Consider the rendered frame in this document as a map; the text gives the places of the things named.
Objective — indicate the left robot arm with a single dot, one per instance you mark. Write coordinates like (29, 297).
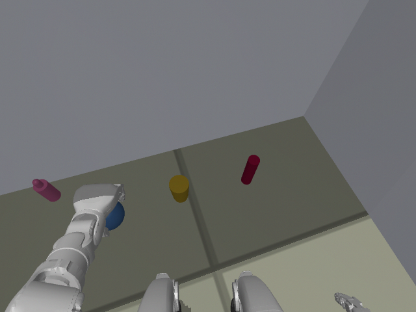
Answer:
(56, 285)

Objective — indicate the left robot hand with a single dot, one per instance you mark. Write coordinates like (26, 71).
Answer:
(101, 197)

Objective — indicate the right robot hand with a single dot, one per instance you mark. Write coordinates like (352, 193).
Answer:
(350, 304)

